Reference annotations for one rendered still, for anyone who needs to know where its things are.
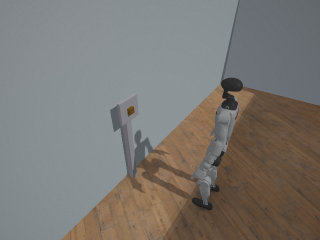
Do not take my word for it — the left robot forearm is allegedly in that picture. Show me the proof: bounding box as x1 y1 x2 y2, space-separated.
201 142 223 171

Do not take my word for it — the robot thigh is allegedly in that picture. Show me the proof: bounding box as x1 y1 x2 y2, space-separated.
206 137 218 171
198 152 222 186

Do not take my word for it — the left robot thigh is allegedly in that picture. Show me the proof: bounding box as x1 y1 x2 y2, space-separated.
198 152 222 186

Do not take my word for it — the panel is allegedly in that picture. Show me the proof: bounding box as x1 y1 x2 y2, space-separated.
117 93 139 178

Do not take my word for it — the robot left upper arm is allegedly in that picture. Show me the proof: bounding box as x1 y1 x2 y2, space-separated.
214 111 231 149

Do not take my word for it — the right robot thigh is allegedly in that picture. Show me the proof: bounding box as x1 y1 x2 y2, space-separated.
206 137 218 171

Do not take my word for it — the button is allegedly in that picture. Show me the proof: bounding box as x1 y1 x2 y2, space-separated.
127 106 135 115

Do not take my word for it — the robot left hand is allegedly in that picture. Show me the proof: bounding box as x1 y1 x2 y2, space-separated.
190 167 207 185

